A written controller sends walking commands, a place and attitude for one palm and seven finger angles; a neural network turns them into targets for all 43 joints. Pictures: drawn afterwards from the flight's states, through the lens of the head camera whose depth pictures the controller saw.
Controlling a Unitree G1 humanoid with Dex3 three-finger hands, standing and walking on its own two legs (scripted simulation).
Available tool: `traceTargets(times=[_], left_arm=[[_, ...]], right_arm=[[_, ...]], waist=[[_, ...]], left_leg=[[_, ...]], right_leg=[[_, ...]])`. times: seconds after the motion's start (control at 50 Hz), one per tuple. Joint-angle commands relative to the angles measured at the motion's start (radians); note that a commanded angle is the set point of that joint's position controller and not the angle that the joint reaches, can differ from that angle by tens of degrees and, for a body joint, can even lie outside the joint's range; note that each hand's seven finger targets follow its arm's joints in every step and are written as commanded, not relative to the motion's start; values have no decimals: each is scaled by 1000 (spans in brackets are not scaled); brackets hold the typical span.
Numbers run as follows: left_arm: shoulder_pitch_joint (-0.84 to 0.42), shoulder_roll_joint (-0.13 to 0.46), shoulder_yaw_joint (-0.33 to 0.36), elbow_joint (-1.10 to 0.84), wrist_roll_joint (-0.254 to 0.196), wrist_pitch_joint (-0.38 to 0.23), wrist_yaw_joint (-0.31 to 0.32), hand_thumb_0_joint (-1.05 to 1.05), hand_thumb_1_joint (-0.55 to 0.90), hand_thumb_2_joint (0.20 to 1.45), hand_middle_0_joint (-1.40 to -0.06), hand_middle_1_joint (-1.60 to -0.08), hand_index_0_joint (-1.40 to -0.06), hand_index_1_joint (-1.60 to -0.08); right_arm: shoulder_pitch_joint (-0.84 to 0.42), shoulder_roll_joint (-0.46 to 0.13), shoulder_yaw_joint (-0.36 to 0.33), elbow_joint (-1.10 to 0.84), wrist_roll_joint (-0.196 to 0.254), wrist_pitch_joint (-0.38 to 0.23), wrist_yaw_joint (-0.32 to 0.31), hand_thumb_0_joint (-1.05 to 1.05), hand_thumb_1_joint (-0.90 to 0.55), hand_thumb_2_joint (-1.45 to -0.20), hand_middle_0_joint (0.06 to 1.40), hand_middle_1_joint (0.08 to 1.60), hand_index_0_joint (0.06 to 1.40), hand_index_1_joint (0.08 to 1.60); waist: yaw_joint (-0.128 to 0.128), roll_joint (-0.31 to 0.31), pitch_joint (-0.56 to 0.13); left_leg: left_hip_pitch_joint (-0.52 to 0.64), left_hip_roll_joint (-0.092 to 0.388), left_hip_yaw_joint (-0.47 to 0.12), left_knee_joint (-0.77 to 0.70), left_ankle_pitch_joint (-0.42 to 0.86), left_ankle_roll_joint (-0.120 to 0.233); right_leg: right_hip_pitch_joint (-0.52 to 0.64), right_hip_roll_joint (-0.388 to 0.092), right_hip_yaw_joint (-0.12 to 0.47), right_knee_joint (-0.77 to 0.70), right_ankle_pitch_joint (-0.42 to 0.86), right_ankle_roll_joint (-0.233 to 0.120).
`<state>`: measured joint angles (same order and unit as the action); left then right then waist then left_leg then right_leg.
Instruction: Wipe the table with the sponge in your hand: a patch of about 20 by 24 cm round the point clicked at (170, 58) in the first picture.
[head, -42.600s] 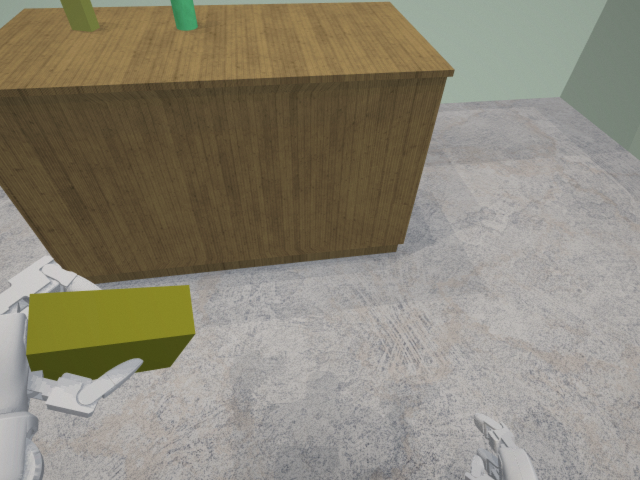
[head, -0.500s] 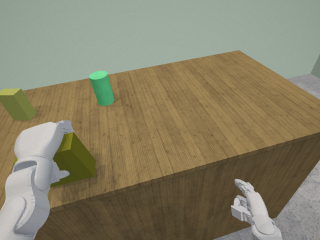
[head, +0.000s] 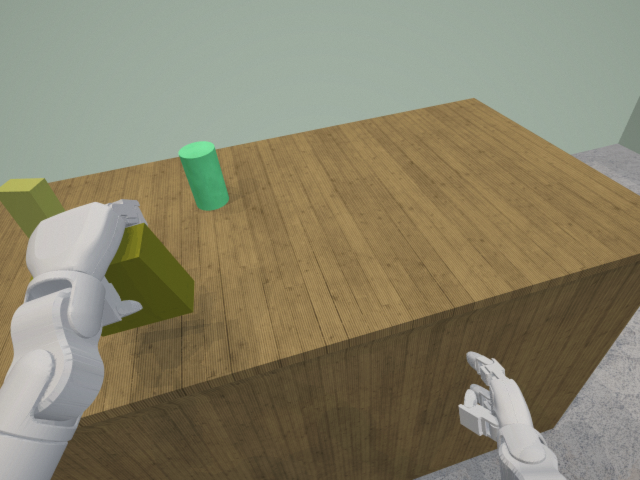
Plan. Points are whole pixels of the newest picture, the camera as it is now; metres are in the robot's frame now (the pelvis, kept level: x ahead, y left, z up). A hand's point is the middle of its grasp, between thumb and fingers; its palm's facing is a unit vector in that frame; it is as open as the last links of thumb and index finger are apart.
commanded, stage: lift the sponge slowly off the table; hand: left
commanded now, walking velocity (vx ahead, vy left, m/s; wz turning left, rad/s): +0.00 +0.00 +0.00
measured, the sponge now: (131, 292) +0.26 +0.29 +0.14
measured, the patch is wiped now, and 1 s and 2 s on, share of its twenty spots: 0.90 0.90 0.90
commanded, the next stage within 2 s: bring the sponge back beside the body in 0.64 s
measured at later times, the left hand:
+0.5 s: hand (110, 233) +0.26 +0.28 +0.23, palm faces +0.33 -0.13 -0.93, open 9.4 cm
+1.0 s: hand (107, 245) +0.25 +0.27 +0.23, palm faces +0.32 -0.14 -0.94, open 9.4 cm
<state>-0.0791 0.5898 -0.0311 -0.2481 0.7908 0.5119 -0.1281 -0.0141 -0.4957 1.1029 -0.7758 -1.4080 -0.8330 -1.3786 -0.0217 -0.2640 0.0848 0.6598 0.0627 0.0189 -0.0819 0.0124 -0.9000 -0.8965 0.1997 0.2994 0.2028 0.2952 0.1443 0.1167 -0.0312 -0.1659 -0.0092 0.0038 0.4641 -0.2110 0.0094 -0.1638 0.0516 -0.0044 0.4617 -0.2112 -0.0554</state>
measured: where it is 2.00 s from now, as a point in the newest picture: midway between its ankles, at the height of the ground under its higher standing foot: outside the picture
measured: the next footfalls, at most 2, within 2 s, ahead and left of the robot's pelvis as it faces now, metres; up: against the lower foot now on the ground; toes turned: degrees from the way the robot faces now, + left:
none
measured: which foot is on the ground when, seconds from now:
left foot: down 0.00-1.00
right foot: down 0.00-1.00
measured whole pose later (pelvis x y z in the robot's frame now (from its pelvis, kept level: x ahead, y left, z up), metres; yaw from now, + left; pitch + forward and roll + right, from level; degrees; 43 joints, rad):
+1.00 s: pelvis +0.00 +0.00 +0.00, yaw +0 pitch -5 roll +0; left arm -0.10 0.63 0.00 -0.38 0.73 0.59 -0.16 -0.01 -0.50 1.10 -0.78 -1.41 -0.83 -1.38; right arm -0.02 -0.27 0.09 0.62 0.08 0.05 -0.09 0.01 -0.90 -0.90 0.20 0.30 0.20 0.30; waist 0.15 0.12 -0.04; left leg -0.18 -0.01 0.01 0.48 -0.22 0.01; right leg -0.19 0.05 0.00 0.49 -0.22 -0.06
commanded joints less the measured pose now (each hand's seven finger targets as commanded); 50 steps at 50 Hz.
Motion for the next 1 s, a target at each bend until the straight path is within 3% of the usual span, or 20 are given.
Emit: traceTargets(times=[0.0,0.06,0.08,0.2,0.24,0.28,0.3,0.34,0.4,0.46,0.48,0.54,0.58,0.6,0.64,0.68,0.7,0.88,0.94,0.98], left_arm=[[-330,256,180,-223,32,4,43,0,100,1300,-1200,-1600,-1200,-1600],[-296,279,202,-231,27,12,37,0,100,1300,-1200,-1600,-1200,-1600],[-321,289,208,-257,26,12,36,0,100,1300,-1200,-1600,-1200,-1600],[-433,246,149,-263,22,16,39,0,100,1300,-1200,-1600,-1200,-1600],[-419,243,147,-232,25,20,40,0,100,1300,-1200,-1600,-1200,-1600],[-433,305,202,-262,28,23,46,0,100,1300,-1200,-1600,-1200,-1600],[-448,269,170,-248,24,28,44,0,100,1300,-1200,-1600,-1200,-1600],[-414,278,185,-209,22,37,42,0,100,1300,-1200,-1600,-1200,-1600],[-419,277,189,-261,7,48,37,0,100,1300,-1200,-1600,-1200,-1600],[-365,294,212,-275,-5,60,30,0,100,1300,-1200,-1600,-1200,-1600],[-381,310,229,-289,-8,63,30,0,100,1300,-1200,-1600,-1200,-1600],[-372,273,192,-234,-19,75,21,0,100,1300,-1200,-1600,-1200,-1600],[-414,310,213,-228,-14,74,22,0,100,1300,-1200,-1600,-1200,-1600],[-443,262,165,-223,-13,73,19,0,100,1300,-1200,-1600,-1200,-1600],[-432,273,167,-196,-8,71,20,0,100,1300,-1200,-1600,-1200,-1600],[-471,324,204,-230,6,67,25,0,100,1300,-1200,-1600,-1200,-1600],[-483,294,176,-252,8,65,23,0,100,1300,-1200,-1600,-1200,-1600],[-385,335,238,-298,1,64,22,0,100,1300,-1200,-1600,-1200,-1600],[-298,312,236,-303,-13,64,23,0,100,1300,-1200,-1600,-1200,-1600],[-305,335,258,-324,-15,65,23,0,100,1300,-1200,-1600,-1200,-1600]], right_arm=[[-285,-86,-31,-217,2,-58,-9,0,-900,-900,200,300,200,300],[-275,-92,-36,-210,4,-50,-7,0,-900,-900,200,300,200,300],[-295,-89,-32,-219,8,-56,-9,0,-900,-900,200,300,200,300],[-282,-82,-27,-223,8,-67,-22,0,-900,-900,200,300,200,300],[-272,-86,-31,-213,7,-66,-23,0,-900,-900,200,300,200,300],[-288,-86,-32,-215,13,-68,-21,0,-900,-900,200,300,200,300],[-281,-83,-27,-223,8,-65,-22,0,-900,-900,200,300,200,300],[-272,-89,-31,-211,8,-53,-21,0,-900,-900,200,300,200,300],[-289,-82,-23,-232,14,-51,-14,0,-900,-900,200,300,200,300],[-281,-87,-28,-230,14,-37,-7,0,-900,-900,200,300,200,300],[-296,-88,-25,-231,18,-39,-5,0,-900,-900,200,300,200,300],[-276,-89,-24,-232,17,-28,-9,0,-900,-900,200,300,200,300],[-284,-92,-23,-225,24,-29,-13,0,-900,-900,200,300,200,300],[-284,-86,-20,-240,22,-31,-16,0,-900,-900,200,300,200,300],[-272,-91,-24,-230,19,-34,-21,0,-900,-900,200,300,200,300],[-284,-94,-27,-229,22,-43,-21,0,-900,-900,200,300,200,300],[-284,-88,-24,-246,17,-47,-23,0,-900,-900,200,300,200,300],[-291,-89,-26,-235,17,-40,-13,0,-900,-900,200,300,200,300],[-273,-89,-29,-243,9,-33,-13,0,-900,-900,200,300,200,300],[-290,-88,-29,-241,16,-34,-10,0,-900,-900,200,300,200,300]], waist=[[13,-15,-193],[13,-55,-190],[9,-29,-190],[4,-1,-179],[4,-43,-174],[10,-21,-201],[12,-32,-208],[13,-56,-194],[20,-14,-222],[21,-51,-219],[16,-22,-215],[9,-74,-170],[-1,-49,-165],[1,-40,-167],[1,-52,-169],[1,-42,-202],[11,-28,-238],[12,-35,-193],[25,-52,-209],[16,-49,-199]], left_leg=[[18,-22,-77,-54,106,12],[21,-21,-79,-45,126,14],[29,-19,-84,-50,110,12],[34,-17,-85,-61,86,12],[39,-16,-87,-67,83,12],[45,-18,-92,-62,92,9],[32,-19,-87,-60,102,9],[30,-17,-84,-62,120,11],[30,-17,-85,-60,144,8],[32,-16,-79,-46,171,11],[30,-15,-82,-50,156,7],[15,-11,-77,-49,130,10],[22,-9,-76,-53,88,8],[10,-13,-75,-52,74,7],[14,-14,-75,-49,71,9],[26,-17,-80,-46,78,8],[25,-21,-80,-36,109,11],[25,-16,-82,-37,119,8],[18,-17,-76,-25,151,11],[26,-16,-77,-21,137,9]], right_leg=[[44,-35,129,-97,15,-37],[37,-36,135,-95,44,-30],[32,-31,158,-99,16,-38],[13,-33,121,-100,-9,-39],[10,-30,119,-107,-10,-35],[22,-26,162,-105,-11,-43],[39,-35,135,-97,7,-41],[33,-30,128,-98,27,-38],[54,-31,123,-84,58,-40],[48,-34,131,-82,102,-33],[43,-28,151,-84,80,-39],[15,-34,128,-94,51,-29],[-12,-30,151,-110,-13,-32],[-7,-39,133,-104,-24,-32],[-9,-39,134,-106,-28,-29],[2,-34,164,-103,-31,-35],[35,-44,150,-87,9,-37],[10,-31,172,-94,13,-37],[36,-38,149,-77,66,-33],[15,-34,183,-90,38,-33]])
